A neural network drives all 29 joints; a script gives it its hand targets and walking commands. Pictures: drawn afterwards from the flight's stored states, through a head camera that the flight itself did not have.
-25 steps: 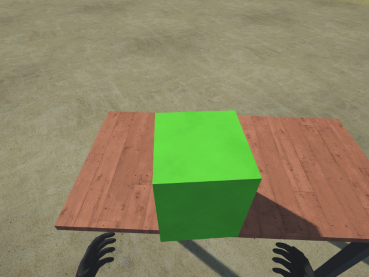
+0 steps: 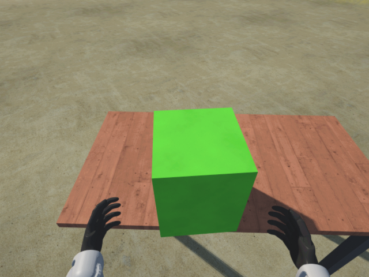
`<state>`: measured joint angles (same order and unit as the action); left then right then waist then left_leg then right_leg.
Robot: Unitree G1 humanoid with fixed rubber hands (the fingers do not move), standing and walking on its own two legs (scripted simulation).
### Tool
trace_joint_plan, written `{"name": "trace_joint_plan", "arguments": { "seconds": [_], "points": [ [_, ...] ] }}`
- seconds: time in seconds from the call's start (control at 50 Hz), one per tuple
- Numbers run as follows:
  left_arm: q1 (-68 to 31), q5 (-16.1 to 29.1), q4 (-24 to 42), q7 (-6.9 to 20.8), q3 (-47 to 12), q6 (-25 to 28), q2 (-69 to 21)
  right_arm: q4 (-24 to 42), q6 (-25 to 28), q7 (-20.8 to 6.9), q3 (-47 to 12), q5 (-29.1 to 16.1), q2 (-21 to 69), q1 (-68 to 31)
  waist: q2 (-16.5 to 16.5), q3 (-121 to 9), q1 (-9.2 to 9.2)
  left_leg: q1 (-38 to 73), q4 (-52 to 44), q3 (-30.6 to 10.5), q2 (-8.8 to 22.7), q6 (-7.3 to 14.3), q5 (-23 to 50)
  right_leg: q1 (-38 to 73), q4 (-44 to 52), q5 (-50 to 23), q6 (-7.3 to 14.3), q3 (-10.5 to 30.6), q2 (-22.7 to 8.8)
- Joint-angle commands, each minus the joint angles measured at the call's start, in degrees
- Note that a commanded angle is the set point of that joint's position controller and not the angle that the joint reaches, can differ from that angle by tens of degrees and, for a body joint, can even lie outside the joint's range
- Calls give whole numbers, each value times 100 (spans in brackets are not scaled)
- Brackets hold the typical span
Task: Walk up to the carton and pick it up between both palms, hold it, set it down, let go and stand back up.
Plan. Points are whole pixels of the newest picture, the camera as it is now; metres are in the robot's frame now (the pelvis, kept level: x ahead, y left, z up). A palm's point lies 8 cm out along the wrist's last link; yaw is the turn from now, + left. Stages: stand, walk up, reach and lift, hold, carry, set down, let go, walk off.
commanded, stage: reach and lift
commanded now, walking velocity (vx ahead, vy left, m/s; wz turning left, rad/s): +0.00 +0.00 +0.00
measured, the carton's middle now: (196, 172) +0.39 +0.04 +0.02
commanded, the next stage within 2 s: none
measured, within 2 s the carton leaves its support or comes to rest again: neither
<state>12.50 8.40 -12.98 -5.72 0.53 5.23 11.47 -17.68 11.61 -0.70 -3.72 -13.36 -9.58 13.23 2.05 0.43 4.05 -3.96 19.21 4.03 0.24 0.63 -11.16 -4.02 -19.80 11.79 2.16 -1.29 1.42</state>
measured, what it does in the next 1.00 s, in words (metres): stands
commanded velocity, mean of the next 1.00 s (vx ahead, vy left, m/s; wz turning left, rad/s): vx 0.00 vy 0.00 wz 0.00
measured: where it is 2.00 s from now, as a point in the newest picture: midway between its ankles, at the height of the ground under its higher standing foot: outside the picture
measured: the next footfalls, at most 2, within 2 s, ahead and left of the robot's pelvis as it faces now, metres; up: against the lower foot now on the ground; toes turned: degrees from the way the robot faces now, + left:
none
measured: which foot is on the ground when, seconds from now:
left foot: down 0.00-1.00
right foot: down 0.00-1.00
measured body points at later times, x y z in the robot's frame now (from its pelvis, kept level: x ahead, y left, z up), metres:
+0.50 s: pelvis +0.01 +0.00 +0.00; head +0.01 +0.00 +0.45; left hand +0.26 +0.25 +0.08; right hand +0.30 -0.17 +0.07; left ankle +0.00 +0.11 -0.75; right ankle -0.01 -0.10 -0.75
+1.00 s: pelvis -0.01 -0.01 +0.00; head +0.00 -0.01 +0.45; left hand +0.33 +0.25 +0.13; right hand +0.37 -0.16 +0.12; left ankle +0.00 +0.11 -0.75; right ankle -0.01 -0.10 -0.75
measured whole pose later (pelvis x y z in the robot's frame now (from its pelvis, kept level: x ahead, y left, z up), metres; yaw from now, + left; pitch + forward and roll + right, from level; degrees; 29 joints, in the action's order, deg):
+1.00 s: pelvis -0.01 -0.01 +0.00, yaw +1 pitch +0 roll +0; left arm -20.3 9.4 -1.4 -2.2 13.5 -35.7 13.9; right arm -12.5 -19.4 9.0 -3.0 -22.2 -15.7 -22.5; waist 0.7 0.4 3.4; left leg -9.5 19.4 3.1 1.3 -0.3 -9.8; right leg -8.5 -18.2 9.8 2.7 -2.2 2.5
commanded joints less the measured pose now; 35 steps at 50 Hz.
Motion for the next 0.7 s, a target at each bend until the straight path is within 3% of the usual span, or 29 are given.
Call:
{"name": "trace_joint_plan", "arguments": {
  "seconds": [0.0,0.1,0.28,0.44,0.68],
  "points": [
    [-781,-36,1231,37,318,-273,491,1222,-181,88,205,-59,-500,-857,-296,-166,30,-45,-307,-117,-16,-136,1063,-138,589,59,155,457,-155],
    [-810,-35,2056,157,527,-981,526,1922,-709,269,252,-144,-584,-880,-339,-419,15,351,-175,-142,-48,-180,1815,-144,669,-405,106,402,-102],
    [-1254,107,2612,297,726,-1613,617,2526,-1228,438,365,-178,-692,-1382,-319,-682,13,573,-51,-197,-26,-205,2153,-242,713,-598,53,337,-60],
    [-1809,159,2809,402,959,-2225,678,2502,-1649,629,367,-403,-851,-2068,-312,-965,-45,636,65,-210,-38,-251,2572,-33,634,-1170,-21,303,-18],
    [-3191,54,2770,438,1371,-3229,771,2200,-2267,849,350,-713,-1107,-3694,-283,-1337,-29,417,14,-133,-57,-222,2155,114,504,-1241,-139,255,13]
  ]
}}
